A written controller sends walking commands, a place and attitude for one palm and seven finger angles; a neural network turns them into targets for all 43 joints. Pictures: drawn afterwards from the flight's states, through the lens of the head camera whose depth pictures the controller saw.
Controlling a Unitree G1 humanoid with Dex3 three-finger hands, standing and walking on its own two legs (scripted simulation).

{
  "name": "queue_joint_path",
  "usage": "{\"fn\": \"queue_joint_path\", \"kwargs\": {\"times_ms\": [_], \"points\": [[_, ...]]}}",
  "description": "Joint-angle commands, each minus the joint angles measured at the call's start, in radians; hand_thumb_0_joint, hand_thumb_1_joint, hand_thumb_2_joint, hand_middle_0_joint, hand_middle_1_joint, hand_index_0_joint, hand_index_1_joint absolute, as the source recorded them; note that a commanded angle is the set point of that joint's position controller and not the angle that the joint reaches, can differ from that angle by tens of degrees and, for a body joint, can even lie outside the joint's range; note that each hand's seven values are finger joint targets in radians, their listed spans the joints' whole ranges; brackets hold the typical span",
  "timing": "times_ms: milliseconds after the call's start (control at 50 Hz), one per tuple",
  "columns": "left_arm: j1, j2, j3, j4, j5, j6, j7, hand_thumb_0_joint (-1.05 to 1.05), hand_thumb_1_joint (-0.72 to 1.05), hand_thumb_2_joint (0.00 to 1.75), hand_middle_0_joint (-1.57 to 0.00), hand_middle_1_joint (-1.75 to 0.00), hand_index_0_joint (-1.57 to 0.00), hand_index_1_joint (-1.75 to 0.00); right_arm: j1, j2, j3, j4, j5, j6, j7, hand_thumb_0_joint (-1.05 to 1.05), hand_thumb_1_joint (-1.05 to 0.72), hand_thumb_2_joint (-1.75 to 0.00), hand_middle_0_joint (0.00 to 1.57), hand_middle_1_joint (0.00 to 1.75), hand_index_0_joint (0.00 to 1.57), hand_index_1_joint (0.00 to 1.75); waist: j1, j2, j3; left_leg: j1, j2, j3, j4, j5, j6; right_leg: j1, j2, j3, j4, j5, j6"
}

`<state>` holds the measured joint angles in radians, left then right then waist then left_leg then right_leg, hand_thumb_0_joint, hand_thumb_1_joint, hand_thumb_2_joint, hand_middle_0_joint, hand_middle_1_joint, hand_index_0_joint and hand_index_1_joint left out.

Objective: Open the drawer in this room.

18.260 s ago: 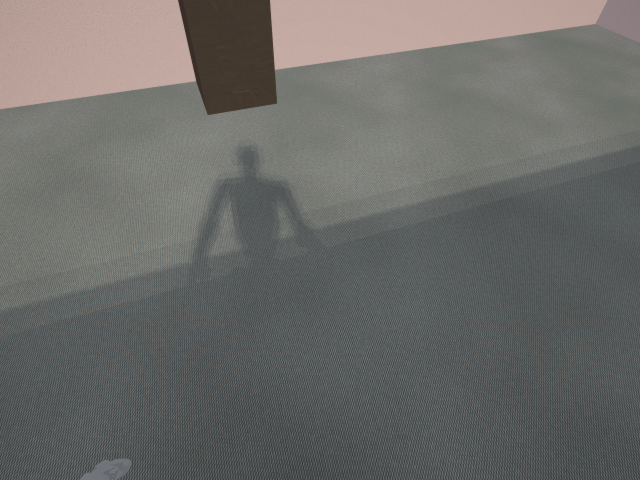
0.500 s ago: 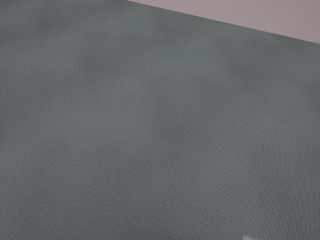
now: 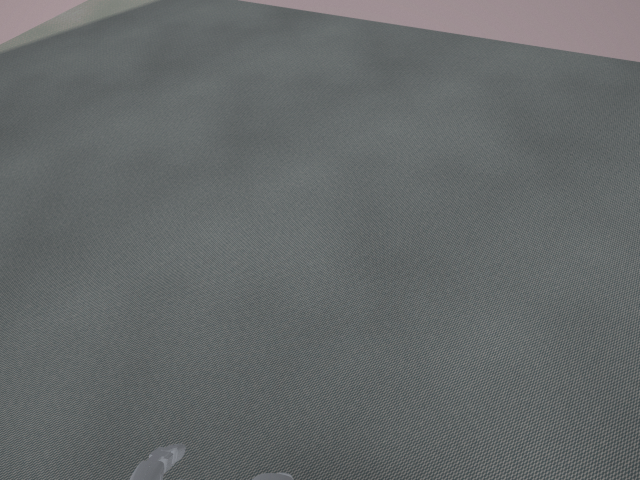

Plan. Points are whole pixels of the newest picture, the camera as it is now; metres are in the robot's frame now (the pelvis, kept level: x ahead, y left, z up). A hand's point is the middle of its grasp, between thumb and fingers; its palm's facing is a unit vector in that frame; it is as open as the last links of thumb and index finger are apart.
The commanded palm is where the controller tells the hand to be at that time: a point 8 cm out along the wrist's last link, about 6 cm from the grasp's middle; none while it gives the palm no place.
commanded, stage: turn or walk to find it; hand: left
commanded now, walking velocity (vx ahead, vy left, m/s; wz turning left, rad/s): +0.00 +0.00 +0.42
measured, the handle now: out of the picture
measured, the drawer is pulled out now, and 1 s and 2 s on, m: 0.00 0.00 0.00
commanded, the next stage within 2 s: none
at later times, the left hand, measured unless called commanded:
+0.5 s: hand out of the picture -0.07 +0.22 -0.18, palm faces +0.31 -0.92 -0.24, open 7.4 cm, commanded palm none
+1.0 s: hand out of the picture -0.01 +0.21 -0.14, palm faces +0.41 -0.87 -0.29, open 7.4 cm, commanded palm none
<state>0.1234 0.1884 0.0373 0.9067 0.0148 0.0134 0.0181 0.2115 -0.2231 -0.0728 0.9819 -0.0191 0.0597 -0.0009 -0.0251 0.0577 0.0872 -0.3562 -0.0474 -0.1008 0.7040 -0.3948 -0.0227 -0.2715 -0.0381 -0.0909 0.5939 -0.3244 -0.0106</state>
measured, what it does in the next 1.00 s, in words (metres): steps on the spot, turning left: left foot, then right foot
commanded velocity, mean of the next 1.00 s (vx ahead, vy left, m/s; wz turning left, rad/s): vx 0.00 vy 0.00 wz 0.42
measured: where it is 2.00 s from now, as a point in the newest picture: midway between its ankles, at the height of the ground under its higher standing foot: outside the picture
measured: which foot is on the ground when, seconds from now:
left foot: up 0.00-0.46, down 0.48-0.96, up 0.98-1.00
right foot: down 0.00-0.48, up 0.50-0.94, down 0.96-1.00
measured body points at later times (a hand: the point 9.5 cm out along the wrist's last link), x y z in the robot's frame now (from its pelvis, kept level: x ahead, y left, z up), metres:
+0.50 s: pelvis -0.02 +0.02 +0.00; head +0.01 +0.04 +0.44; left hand -0.08 +0.27 -0.16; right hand +0.14 -0.21 -0.14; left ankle -0.07 +0.12 -0.73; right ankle +0.00 -0.10 -0.73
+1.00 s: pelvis -0.03 -0.02 +0.00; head +0.02 -0.04 +0.45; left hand -0.03 +0.25 -0.12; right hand +0.11 -0.23 -0.17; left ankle -0.07 +0.11 -0.71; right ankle +0.02 -0.11 -0.73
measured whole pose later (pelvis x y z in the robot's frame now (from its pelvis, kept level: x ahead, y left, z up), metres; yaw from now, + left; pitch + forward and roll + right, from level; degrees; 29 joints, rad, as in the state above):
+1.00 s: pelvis -0.03 -0.02 +0.00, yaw +25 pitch -1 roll +1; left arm 0.13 0.19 0.04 0.91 0.01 0.01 0.02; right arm 0.22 -0.22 -0.07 0.99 -0.02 0.06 0.00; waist -0.03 0.06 0.09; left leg -0.35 -0.04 -0.09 0.71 -0.41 -0.03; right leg -0.28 -0.05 -0.10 0.60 -0.31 -0.02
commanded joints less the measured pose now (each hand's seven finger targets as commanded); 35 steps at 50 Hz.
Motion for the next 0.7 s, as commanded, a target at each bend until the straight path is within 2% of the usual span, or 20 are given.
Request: {"fn": "queue_joint_path", "kwargs": {"times_ms": [0,20,40,80,100,200,260,340,380,400,420,440,460,480,500,520,560,580,640,680], "points": [[0.06,0.208,0.06,-0.05,0.002,-0.021,0.02,0.0,0.9,0.9,-0.2,-0.3,-0.2,-0.3,-0.01,-0.103,-0.038,-0.081,-0.003,-0.008,-0.001,0.0,-0.9,-0.9,0.2,0.3,0.2,0.3,0.03,-0.241,-0.084,-0.206,0.034,-0.019,0.495,-0.101,-0.003,0.084,-0.368,0.302,-0.333,0.182,-0.132],[0.02,0.181,0.049,-0.062,-0.001,-0.017,0.02,0.0,0.9,0.9,-0.2,-0.3,-0.2,-0.3,0.013,-0.102,-0.04,-0.064,-0.004,-0.004,0.006,0.0,-0.9,-0.9,0.2,0.3,0.2,0.3,0.008,-0.195,-0.065,-0.201,0.05,-0.004,0.528,-0.046,-0.008,0.067,-0.323,0.237,-0.317,0.185,-0.103],[0.008,0.158,0.04,-0.067,0.0,-0.022,0.016,0.0,0.9,0.9,-0.2,-0.3,-0.2,-0.3,0.033,-0.09,-0.038,-0.045,-0.005,-0.001,0.012,0.0,-0.9,-0.9,0.2,0.3,0.2,0.3,-0.003,-0.195,-0.051,-0.191,0.055,0.015,0.549,0.01,-0.017,0.052,-0.278,0.162,-0.308,0.199,-0.08],[0.035,0.147,0.037,-0.058,0.0,-0.028,0.014,0.0,0.9,0.9,-0.2,-0.3,-0.2,-0.3,0.053,-0.083,-0.033,-0.034,-0.005,0.003,0.015,0.0,-0.9,-0.9,0.2,0.3,0.2,0.3,0.002,-0.211,-0.051,-0.197,0.055,0.034,0.559,0.065,-0.032,0.067,-0.255,0.106,-0.315,0.201,-0.066],[0.048,0.149,0.038,-0.055,0.001,-0.029,0.015,0.0,0.9,0.9,-0.2,-0.3,-0.2,-0.3,0.054,-0.085,-0.034,-0.032,-0.005,0.005,0.015,0.0,-0.9,-0.9,0.2,0.3,0.2,0.3,0.007,-0.24,-0.051,-0.204,0.062,0.038,0.556,0.075,-0.039,0.081,-0.258,0.097,-0.322,0.18,-0.068],[0.148,0.166,0.047,-0.013,0.007,-0.031,0.02,0.0,0.9,0.9,-0.2,-0.3,-0.2,-0.3,-0.024,-0.074,-0.02,-0.043,-0.003,-0.001,0.013,0.0,-0.9,-0.9,0.2,0.3,0.2,0.3,0.053,-0.209,-0.065,-0.206,0.088,0.071,0.397,0.005,-0.058,0.189,-0.307,0.091,-0.287,0.337,-0.108],[0.182,0.188,0.053,0.006,0.014,-0.026,0.018,0.0,0.9,0.9,-0.2,-0.3,-0.2,-0.3,-0.067,-0.061,-0.01,-0.053,0.002,-0.004,0.011,0.0,-0.9,-0.9,0.2,0.3,0.2,0.3,0.071,-0.218,-0.066,-0.15,0.089,0.105,0.269,-0.056,-0.053,0.193,-0.328,0.075,-0.265,0.417,-0.126],[0.201,0.212,0.062,0.024,0.019,-0.02,0.014,0.0,0.9,0.9,-0.2,-0.3,-0.2,-0.3,-0.093,-0.046,0.004,-0.067,0.011,-0.021,0.009,0.0,-0.9,-0.9,0.2,0.3,0.2,0.3,0.089,-0.257,-0.111,-0.069,0.075,0.156,0.086,-0.094,-0.034,0.225,-0.339,0.059,-0.209,0.519,-0.142],[0.179,0.22,0.067,0.031,0.017,-0.017,0.014,0.0,0.9,0.9,-0.2,-0.3,-0.2,-0.3,-0.059,-0.05,0.005,-0.062,0.013,-0.029,0.005,0.0,-0.9,-0.9,0.2,0.3,0.2,0.3,0.065,-0.252,-0.138,0.0,0.069,0.179,-0.027,-0.044,-0.026,0.218,-0.341,0.034,-0.164,0.531,-0.126],[0.162,0.224,0.068,0.03,0.014,-0.015,0.013,0.0,0.9,0.9,-0.2,-0.3,-0.2,-0.3,-0.032,-0.053,0.006,-0.057,0.013,-0.033,0.005,0.0,-0.9,-0.9,0.2,0.3,0.2,0.3,0.046,-0.249,-0.148,0.061,0.064,0.19,-0.104,0.025,-0.022,0.192,-0.331,0.007,-0.136,0.495,-0.102],[0.144,0.215,0.068,0.033,0.008,-0.01,0.012,0.0,0.9,0.9,-0.2,-0.3,-0.2,-0.3,-0.005,-0.065,0.004,-0.048,0.012,-0.038,0.007,0.0,-0.9,-0.9,0.2,0.3,0.2,0.3,0.024,-0.208,-0.153,0.155,0.072,0.186,-0.224,0.137,-0.014,0.131,-0.31,-0.031,-0.078,0.425,-0.061],[0.151,0.187,0.063,0.026,-0.002,-0.003,0.009,0.0,0.9,0.9,-0.2,-0.3,-0.2,-0.3,0.026,-0.109,-0.006,-0.043,0.01,-0.048,0.008,0.0,-0.9,-0.9,0.2,0.3,0.2,0.3,0.002,-0.086,-0.174,0.287,0.118,0.121,-0.325,0.259,0.006,0.02,-0.266,-0.071,0.038,0.307,-0.011],[0.158,0.125,0.05,-0.005,-0.009,0.005,0.004,0.0,0.9,0.9,-0.2,-0.3,-0.2,-0.3,0.054,-0.21,-0.029,-0.049,0.001,-0.055,0.003,0.0,-0.9,-0.9,0.2,0.3,0.2,0.3,-0.015,0.206,-0.171,0.4,0.359,-0.205,-0.372,0.524,0.106,-0.232,-0.128,-0.116,0.235,-0.107,0.068],[0.093,0.1,0.032,-0.03,-0.001,0.015,0.008,0.0,0.9,0.9,-0.2,-0.3,-0.2,-0.3,0.094,-0.261,-0.039,-0.038,0.002,-0.043,-0.005,0.0,-0.9,-0.9,0.2,0.3,0.2,0.3,-0.041,0.24,-0.148,0.339,0.465,-0.266,-0.388,0.713,0.199,-0.276,-0.085,-0.038,0.373,-0.341,0.077],[0.073,0.118,0.037,-0.03,0.001,0.022,0.007,0.0,0.9,0.9,-0.2,-0.3,-0.2,-0.3,0.072,-0.244,-0.032,-0.038,-0.003,-0.039,-0.01,0.0,-0.9,-0.9,0.2,0.3,0.2,0.3,-0.03,0.144,-0.115,0.277,0.462,-0.208,-0.384,0.648,0.229,-0.256,-0.1,0.014,0.443,-0.299,0.065],[0.075,0.109,0.039,-0.011,0.005,0.029,0.008,0.0,0.9,0.9,-0.2,-0.3,-0.2,-0.3,0.026,-0.207,-0.024,-0.045,-0.004,-0.045,-0.02,0.0,-0.9,-0.9,0.2,0.3,0.2,0.3,-0.013,0.209,-0.112,0.247,0.395,-0.178,-0.394,0.607,0.204,-0.266,-0.104,0.05,0.47,-0.244,0.071],[0.069,0.131,0.047,0.012,0.003,0.027,-0.003,0.0,0.9,0.9,-0.2,-0.3,-0.2,-0.3,-0.047,-0.173,-0.009,-0.065,-0.004,-0.046,-0.026,0.0,-0.9,-0.9,0.2,0.3,0.2,0.3,0.011,0.152,-0.048,0.21,0.32,-0.115,-0.384,0.597,0.18,-0.278,-0.088,0.061,0.524,-0.134,0.078],[0.09,0.129,0.047,0.019,0.003,0.023,-0.006,0.0,0.9,0.9,-0.2,-0.3,-0.2,-0.3,-0.053,-0.163,-0.006,-0.069,-0.002,-0.051,-0.026,0.0,-0.9,-0.9,0.2,0.3,0.2,0.3,0.024,0.122,-0.06,0.234,0.294,-0.083,-0.374,0.639,0.17,-0.279,-0.08,0.056,0.532,-0.103,0.082],[0.099,0.128,0.044,0.025,0.001,0.021,-0.007,0.0,0.9,0.9,-0.2,-0.3,-0.2,-0.3,-0.03,-0.166,-0.008,-0.07,0.002,-0.058,-0.025,0.0,-0.9,-0.9,0.2,0.3,0.2,0.3,0.025,0.072,-0.095,0.267,0.278,-0.069,-0.371,0.668,0.168,-0.268,-0.072,0.06,0.524,-0.067,0.097],[0.072,0.125,0.041,0.009,0.001,0.022,-0.004,0.0,0.9,0.9,-0.2,-0.3,-0.2,-0.3,-0.007,-0.165,-0.013,-0.065,0.001,-0.057,-0.023,0.0,-0.9,-0.9,0.2,0.3,0.2,0.3,0.014,0.058,-0.098,0.279,0.282,-0.098,-0.369,0.66,0.18,-0.265,-0.067,0.064,0.481,-0.075,0.103]]}}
